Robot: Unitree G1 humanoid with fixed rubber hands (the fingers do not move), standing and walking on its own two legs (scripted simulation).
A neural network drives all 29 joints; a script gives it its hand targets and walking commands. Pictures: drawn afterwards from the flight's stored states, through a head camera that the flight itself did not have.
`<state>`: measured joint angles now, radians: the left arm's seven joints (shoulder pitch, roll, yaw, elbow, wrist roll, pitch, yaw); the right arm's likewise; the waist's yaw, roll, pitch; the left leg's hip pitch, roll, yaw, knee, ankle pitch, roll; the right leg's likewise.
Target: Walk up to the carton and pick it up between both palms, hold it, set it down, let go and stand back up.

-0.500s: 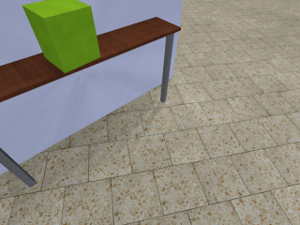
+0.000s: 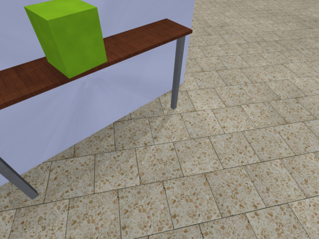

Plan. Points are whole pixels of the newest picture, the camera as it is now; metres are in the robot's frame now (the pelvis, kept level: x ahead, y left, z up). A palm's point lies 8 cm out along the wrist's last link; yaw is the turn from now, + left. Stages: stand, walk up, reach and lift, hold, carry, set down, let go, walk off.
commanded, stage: walk up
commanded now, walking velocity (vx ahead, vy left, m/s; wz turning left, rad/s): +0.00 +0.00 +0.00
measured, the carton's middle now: (70, 37) +0.93 +0.40 +0.07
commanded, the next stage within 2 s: none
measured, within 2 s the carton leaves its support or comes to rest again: neither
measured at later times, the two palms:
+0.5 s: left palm out of the picture +0.02 +0.35 -0.17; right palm out of the picture +0.14 -0.20 -0.12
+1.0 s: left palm (56, 195) +0.28 +0.32 -0.13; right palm (213, 170) +0.38 -0.20 -0.16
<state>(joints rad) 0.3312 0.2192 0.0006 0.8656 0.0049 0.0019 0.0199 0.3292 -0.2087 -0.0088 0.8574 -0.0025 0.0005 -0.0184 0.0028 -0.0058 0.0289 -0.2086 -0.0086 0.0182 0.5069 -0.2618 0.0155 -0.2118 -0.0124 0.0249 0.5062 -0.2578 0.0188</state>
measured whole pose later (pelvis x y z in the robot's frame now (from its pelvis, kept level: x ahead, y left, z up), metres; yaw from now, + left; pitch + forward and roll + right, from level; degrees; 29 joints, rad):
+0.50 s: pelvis +0.06 +0.07 -0.03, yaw +13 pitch -3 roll +0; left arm 0.33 0.33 0.06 0.91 0.07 0.01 -0.01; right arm 0.45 -0.25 -0.10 0.75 -0.04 -0.05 0.02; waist 0.00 -0.08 0.04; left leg -0.40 0.04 0.05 0.80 -0.33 0.00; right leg -0.21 -0.17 -0.08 0.90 -0.58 -0.04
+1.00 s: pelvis +0.29 +0.04 -0.04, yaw +24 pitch -4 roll +1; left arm 0.26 0.24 0.03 0.69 0.06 -0.04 -0.03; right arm 0.48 -0.25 -0.05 0.76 -0.05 -0.03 -0.02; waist -0.01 0.02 0.12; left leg -0.18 0.05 -0.16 1.00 -0.55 0.00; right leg -0.46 -0.05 -0.06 0.80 -0.27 -0.01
